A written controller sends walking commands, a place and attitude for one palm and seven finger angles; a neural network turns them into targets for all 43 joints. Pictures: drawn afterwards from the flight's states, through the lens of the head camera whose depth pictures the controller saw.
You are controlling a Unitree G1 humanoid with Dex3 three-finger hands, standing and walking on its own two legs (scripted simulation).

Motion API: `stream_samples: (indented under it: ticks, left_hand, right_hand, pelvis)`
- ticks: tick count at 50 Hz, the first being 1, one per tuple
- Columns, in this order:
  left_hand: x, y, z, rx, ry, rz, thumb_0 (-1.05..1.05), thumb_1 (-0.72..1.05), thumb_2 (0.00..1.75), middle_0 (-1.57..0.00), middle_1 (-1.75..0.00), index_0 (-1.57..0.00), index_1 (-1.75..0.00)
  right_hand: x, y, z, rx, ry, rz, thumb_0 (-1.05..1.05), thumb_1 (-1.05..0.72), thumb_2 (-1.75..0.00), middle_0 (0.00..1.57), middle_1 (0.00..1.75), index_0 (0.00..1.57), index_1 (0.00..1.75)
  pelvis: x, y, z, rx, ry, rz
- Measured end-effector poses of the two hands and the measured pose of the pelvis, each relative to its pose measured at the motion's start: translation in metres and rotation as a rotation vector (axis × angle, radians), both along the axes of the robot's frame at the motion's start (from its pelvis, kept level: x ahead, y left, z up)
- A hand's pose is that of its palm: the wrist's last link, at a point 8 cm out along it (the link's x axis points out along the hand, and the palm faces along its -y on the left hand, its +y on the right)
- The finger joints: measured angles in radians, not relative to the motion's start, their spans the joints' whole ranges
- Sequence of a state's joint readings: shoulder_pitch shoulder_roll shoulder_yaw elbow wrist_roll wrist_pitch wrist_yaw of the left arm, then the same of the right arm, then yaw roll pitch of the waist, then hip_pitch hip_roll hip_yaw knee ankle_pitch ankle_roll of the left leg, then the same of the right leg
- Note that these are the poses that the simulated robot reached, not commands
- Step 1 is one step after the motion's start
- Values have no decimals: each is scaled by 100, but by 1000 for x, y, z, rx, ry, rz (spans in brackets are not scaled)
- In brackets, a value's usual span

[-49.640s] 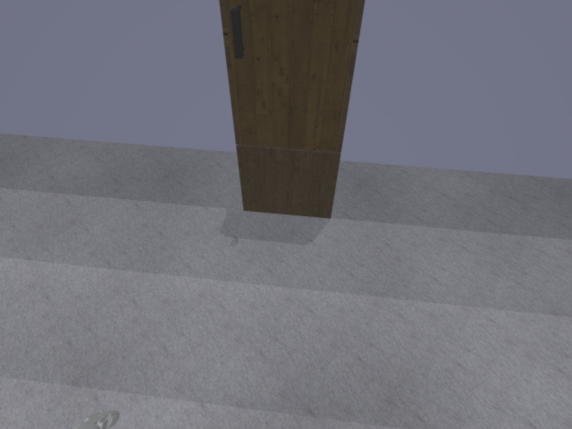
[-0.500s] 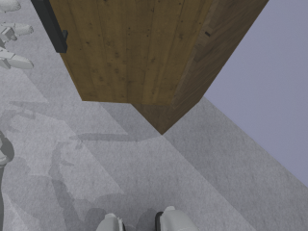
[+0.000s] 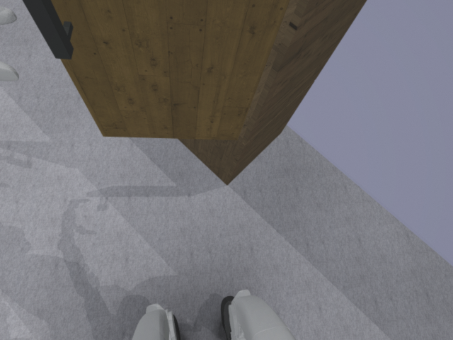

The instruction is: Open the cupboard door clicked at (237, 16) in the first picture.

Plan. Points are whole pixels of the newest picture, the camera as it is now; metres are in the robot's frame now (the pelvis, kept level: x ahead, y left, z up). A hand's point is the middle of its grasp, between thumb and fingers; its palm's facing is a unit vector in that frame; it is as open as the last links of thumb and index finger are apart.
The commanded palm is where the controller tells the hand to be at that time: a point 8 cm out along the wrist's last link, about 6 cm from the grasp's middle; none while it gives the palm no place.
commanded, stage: slide the fingers in behind the handle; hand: left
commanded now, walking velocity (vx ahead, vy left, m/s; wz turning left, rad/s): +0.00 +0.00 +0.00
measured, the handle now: (48, 3) +0.60 +0.18 +0.13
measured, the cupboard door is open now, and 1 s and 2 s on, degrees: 46 46 46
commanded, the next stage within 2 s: close the thumb around the handle in 1.68 s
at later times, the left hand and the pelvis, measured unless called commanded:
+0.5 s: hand (7, 37) +0.55 +0.22 +0.13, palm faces -0.11 -0.99 +0.01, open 14.0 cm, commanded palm +0.53 +0.26 +0.13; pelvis +0.01 +0.02 +0.01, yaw +0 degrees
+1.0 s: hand (38, 37) +0.55 +0.19 +0.13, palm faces -0.10 -0.99 -0.01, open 14.0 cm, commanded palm +0.53 +0.23 +0.13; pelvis +0.00 -0.01 +0.00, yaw +1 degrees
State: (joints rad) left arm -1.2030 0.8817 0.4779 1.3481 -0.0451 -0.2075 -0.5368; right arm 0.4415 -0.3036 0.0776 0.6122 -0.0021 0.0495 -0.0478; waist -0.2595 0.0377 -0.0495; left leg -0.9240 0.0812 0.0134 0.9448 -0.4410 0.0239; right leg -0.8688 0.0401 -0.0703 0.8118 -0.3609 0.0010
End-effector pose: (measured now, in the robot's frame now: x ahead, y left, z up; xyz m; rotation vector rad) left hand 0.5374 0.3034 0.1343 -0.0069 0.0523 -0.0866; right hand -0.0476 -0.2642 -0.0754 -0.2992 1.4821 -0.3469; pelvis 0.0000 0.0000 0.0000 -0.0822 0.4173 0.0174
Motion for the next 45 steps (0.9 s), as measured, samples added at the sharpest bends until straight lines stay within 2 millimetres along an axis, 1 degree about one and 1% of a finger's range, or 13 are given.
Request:
stream_samples:
  ticks: [7,13,22,31,39,45]
  left_hand:
    - [-2,8,3,10,10,-10,-1,-50,30,-30,-120,-30,-120]
    - [-5,0,-1,-11,5,-40,-1,-50,30,-30,-120,-30,-120]
    - [-4,-19,-7,-11,-8,-29,-1,-50,30,-30,-120,-30,-120]
    - [-8,-35,-2,-1,-9,-19,-1,-50,30,-30,-120,-30,-120]
    - [-10,-48,-1,10,2,-10,-1,-50,30,-30,-120,-30,-120]
    - [-8,-55,-7,0,24,-8,-1,-50,30,-30,-120,-30,-120]
  right_hand:
    - [-10,16,1,27,26,-19,0,-90,-90,21,30,20,30]
    - [-4,21,2,36,23,-1,0,-90,-90,21,30,21,30]
    - [15,18,2,32,-37,23,0,-90,-90,21,30,20,30]
    - [27,16,-5,66,-70,36,0,-90,-90,21,30,20,30]
    - [27,6,-9,73,-84,39,0,-90,-90,21,30,20,30]
    - [21,-4,-8,56,-74,34,0,-90,-90,21,30,20,30]
  pelvis:
    - [4,7,2,-2,1,-2]
    - [7,13,3,-4,-10,6]
    - [8,16,4,-4,-20,9]
    - [9,10,6,6,-38,12]
    - [6,1,6,16,-47,12]
    - [2,-5,5,20,-43,11]
